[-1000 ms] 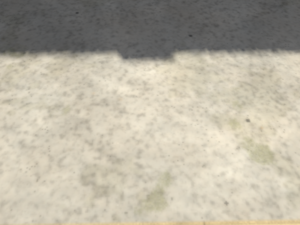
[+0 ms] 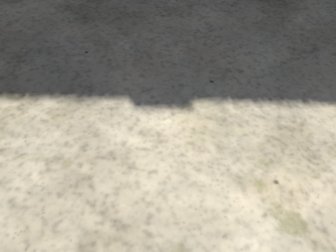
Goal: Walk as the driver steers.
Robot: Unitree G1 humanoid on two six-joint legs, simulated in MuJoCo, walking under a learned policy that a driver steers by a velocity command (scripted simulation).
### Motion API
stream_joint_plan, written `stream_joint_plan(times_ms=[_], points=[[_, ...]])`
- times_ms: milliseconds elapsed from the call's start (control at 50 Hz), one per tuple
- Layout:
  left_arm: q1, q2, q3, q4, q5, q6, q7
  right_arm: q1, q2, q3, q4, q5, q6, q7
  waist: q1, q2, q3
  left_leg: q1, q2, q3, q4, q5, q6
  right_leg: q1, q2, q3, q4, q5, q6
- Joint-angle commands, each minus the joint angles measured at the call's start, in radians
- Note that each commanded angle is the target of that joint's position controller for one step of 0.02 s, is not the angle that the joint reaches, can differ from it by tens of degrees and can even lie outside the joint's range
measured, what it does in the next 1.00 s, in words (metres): walks ahead: right foot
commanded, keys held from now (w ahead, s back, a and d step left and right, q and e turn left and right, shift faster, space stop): w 1.00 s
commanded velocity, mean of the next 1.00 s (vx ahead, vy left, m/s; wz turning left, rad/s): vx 0.46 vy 0.00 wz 0.00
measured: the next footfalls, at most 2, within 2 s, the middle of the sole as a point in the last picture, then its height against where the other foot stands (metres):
right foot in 0.48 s outside the picture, level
left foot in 1.02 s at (146, 206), level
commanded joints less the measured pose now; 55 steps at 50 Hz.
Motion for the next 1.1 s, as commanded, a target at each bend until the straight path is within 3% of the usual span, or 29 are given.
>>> stream_joint_plan(times_ms=[20,40,60,80,100,140,200,260,340,400,440,460,480,500,520,540,560,580,600,640,720,820,920,980,1020,1040,1060,1080,1100], points=[[-0.161,0.026,-0.004,-0.115,0.011,-0.032,-0.006,0.330,-0.209,-0.062,0.060,-0.003,-0.013,-0.004,-0.164,0.298,-0.045,0.497,0.264,-0.478,-0.274,-0.079,0.146,-0.518,0.050,-0.066,0.374,0.062,-0.019],[-0.186,0.058,0.005,-0.138,0.000,-0.048,-0.004,0.342,-0.180,-0.042,0.060,-0.017,-0.024,0.008,-0.159,0.317,-0.041,0.481,0.388,-0.766,-0.388,-0.171,0.251,-0.653,0.075,0.036,0.595,-0.158,-0.018],[-0.180,0.093,0.014,-0.139,-0.021,-0.058,-0.010,0.236,-0.130,-0.020,0.033,-0.023,-0.033,0.009,-0.106,0.200,0.040,0.426,0.388,-0.693,-0.385,-0.235,0.239,-0.733,0.001,0.087,0.695,-0.102,-0.048],[-0.173,0.095,0.013,-0.128,-0.026,-0.064,-0.017,0.163,-0.104,-0.009,0.007,-0.024,-0.039,0.011,-0.078,0.146,0.067,0.385,0.341,-0.579,-0.394,-0.216,0.198,-0.744,-0.041,0.081,0.701,0.004,-0.072],[-0.176,0.094,0.015,-0.122,-0.013,-0.067,-0.018,0.122,-0.105,-0.003,-0.005,-0.022,-0.040,0.015,-0.060,0.105,0.080,0.350,0.308,-0.488,-0.410,-0.123,0.164,-0.735,-0.071,0.068,0.660,0.091,-0.078],[-0.182,0.087,0.021,-0.115,0.007,-0.060,-0.026,0.131,-0.072,0.015,0.004,-0.026,-0.032,0.015,-0.044,0.107,0.071,0.307,0.247,-0.334,-0.423,0.101,0.117,-0.667,-0.102,0.045,0.576,0.195,-0.063],[-0.239,0.052,0.012,-0.133,0.017,-0.045,-0.033,0.200,-0.094,0.018,0.030,-0.027,-0.021,0.002,-0.056,0.102,0.074,0.289,0.214,-0.220,-0.429,0.324,0.124,-0.678,-0.093,-0.004,0.468,0.278,-0.018],[-0.375,0.024,-0.006,-0.184,0.018,-0.044,-0.037,0.210,-0.123,0.019,0.033,-0.030,-0.016,-0.012,-0.080,0.101,0.103,0.212,0.187,-0.150,-0.455,0.353,0.115,-0.613,-0.065,-0.033,0.243,0.400,0.004],[-0.484,0.037,-0.014,-0.223,0.007,-0.046,-0.053,0.266,-0.136,0.017,0.062,-0.015,-0.017,-0.017,-0.099,0.115,0.137,0.226,0.213,-0.124,-0.475,0.325,0.115,-0.537,-0.033,-0.043,0.075,0.480,-0.010],[-0.506,0.061,-0.011,-0.244,0.005,-0.054,-0.069,0.263,-0.145,0.009,0.075,-0.009,-0.009,-0.018,-0.072,0.116,0.130,0.338,0.256,-0.111,-0.412,0.439,0.097,-0.525,-0.025,-0.031,0.014,0.423,-0.054],[-0.420,0.103,0.007,-0.228,0.008,-0.057,-0.072,0.236,-0.172,-0.001,0.068,-0.015,0.001,-0.019,-0.013,0.149,0.049,0.383,0.262,-0.096,-0.285,0.755,0.076,-0.375,0.023,-0.063,0.014,0.351,-0.089],[-0.287,0.138,0.027,-0.191,0.007,-0.055,-0.067,0.219,-0.175,-0.002,0.063,-0.021,0.011,-0.018,0.059,0.162,-0.035,0.366,0.236,-0.071,-0.128,0.922,0.058,-0.203,0.060,-0.089,0.015,0.330,-0.115],[-0.095,0.183,0.050,-0.136,0.005,-0.050,-0.058,0.203,-0.161,0.005,0.051,-0.028,0.016,-0.017,0.143,0.151,-0.146,0.226,0.191,-0.047,0.104,0.885,0.026,0.078,0.029,-0.048,0.032,0.336,-0.153],[0.069,0.278,0.071,-0.105,0.034,-0.047,-0.048,0.303,-0.058,0.035,0.030,-0.037,0.006,-0.006,0.123,-0.055,-0.332,-0.162,0.065,-0.017,0.510,0.461,-0.031,0.511,-0.242,0.347,0.028,0.215,-0.288],[0.096,0.237,0.056,-0.087,0.024,-0.043,-0.051,0.339,-0.012,0.054,0.053,-0.018,-0.022,0.004,0.106,-0.221,-0.464,-0.347,-0.067,-0.132,0.767,-0.234,-0.050,0.612,-0.381,0.767,-0.196,0.021,-0.376],[0.007,0.173,0.035,-0.094,0.017,-0.045,-0.053,0.238,-0.114,0.024,0.025,0.011,-0.046,0.009,0.104,-0.158,-0.303,-0.458,0.001,-0.191,0.857,-0.208,-0.024,0.484,-0.335,0.688,-0.245,-0.049,-0.316],[-0.089,0.134,0.023,-0.115,0.019,-0.048,-0.049,0.135,-0.148,0.018,-0.011,0.026,-0.057,0.006,0.078,-0.094,-0.166,-0.478,0.056,-0.152,0.844,-0.121,-0.006,0.308,-0.303,0.527,-0.265,0.002,-0.275],[-0.165,0.110,0.013,-0.122,0.028,-0.056,-0.054,0.088,-0.142,0.015,-0.023,0.015,-0.057,-0.003,0.036,-0.001,-0.079,-0.434,0.106,-0.129,0.776,-0.033,-0.004,0.127,-0.268,0.405,-0.300,0.122,-0.253],[-0.206,0.081,0.004,-0.125,0.039,-0.066,-0.057,0.093,-0.135,0.006,-0.022,-0.002,-0.045,-0.012,-0.005,-0.001,-0.051,-0.366,0.143,-0.134,0.709,0.019,-0.003,0.017,-0.226,0.319,-0.326,0.201,-0.230],[-0.210,0.070,0.000,-0.107,0.041,-0.072,-0.063,0.141,-0.083,0.010,-0.014,-0.009,-0.018,-0.015,-0.046,-0.028,-0.032,-0.291,0.164,-0.133,0.650,0.049,-0.009,-0.089,-0.190,0.238,-0.376,0.241,-0.233],[-0.132,0.125,0.008,-0.068,0.038,-0.074,-0.042,0.016,-0.097,0.006,-0.065,-0.024,-0.001,-0.020,-0.038,-0.004,0.038,-0.411,0.184,-0.113,0.463,0.194,-0.051,-0.116,-0.182,0.154,-0.430,0.323,-0.249],[-0.037,0.150,0.008,-0.038,0.023,-0.062,-0.022,-0.175,-0.073,0.020,-0.120,-0.022,-0.015,-0.001,0.023,-0.001,0.055,-0.378,0.132,-0.060,0.128,0.440,-0.064,-0.065,-0.138,0.054,-0.427,0.380,-0.198],[0.057,0.162,0.013,0.009,0.014,-0.039,-0.019,-0.312,-0.083,0.031,-0.175,-0.010,-0.023,0.028,0.063,-0.002,0.086,-0.418,0.103,-0.060,-0.012,0.374,-0.045,0.126,-0.204,0.067,-0.355,0.398,-0.192],[0.043,0.184,0.022,0.011,0.014,-0.021,-0.015,-0.275,-0.121,0.022,-0.183,-0.008,-0.032,0.042,0.019,-0.033,0.050,-0.325,0.070,-0.040,-0.056,0.248,-0.004,0.203,-0.235,0.075,-0.260,0.578,-0.167],[0.009,0.167,0.014,-0.003,0.020,-0.011,-0.014,-0.023,-0.195,-0.018,-0.109,-0.011,-0.035,0.036,-0.108,-0.036,-0.104,0.036,0.017,0.002,-0.076,0.242,0.049,0.139,-0.161,0.013,0.025,0.845,-0.125],[0.018,0.130,-0.004,-0.032,0.039,-0.013,-0.013,0.177,-0.277,-0.041,-0.068,-0.025,-0.033,0.025,-0.169,0.070,-0.267,0.366,0.201,-0.207,-0.040,0.268,0.119,-0.076,-0.096,-0.036,0.347,0.598,-0.089],[0.145,-0.004,-0.041,-0.029,0.035,-0.037,-0.027,0.229,-0.327,-0.051,-0.042,-0.021,-0.026,0.030,-0.098,0.342,-0.389,0.693,0.408,-0.684,-0.159,0.048,0.274,-0.486,0.096,-0.022,0.681,-0.087,-0.023],[0.078,0.106,-0.017,-0.020,0.010,-0.060,-0.029,0.215,-0.223,-0.021,-0.053,-0.017,-0.026,0.030,-0.138,0.242,-0.361,0.674,0.387,-0.746,-0.237,-0.046,0.241,-0.598,0.056,0.117,0.797,-0.173,-0.042],[-0.023,0.161,-0.001,-0.056,-0.014,-0.076,-0.032,0.127,-0.187,-0.009,-0.069,-0.017,-0.028,0.025,-0.124,0.199,-0.217,0.545,0.357,-0.593,-0.255,0.005,0.195,-0.659,0.005,0.100,0.810,-0.085,-0.058]])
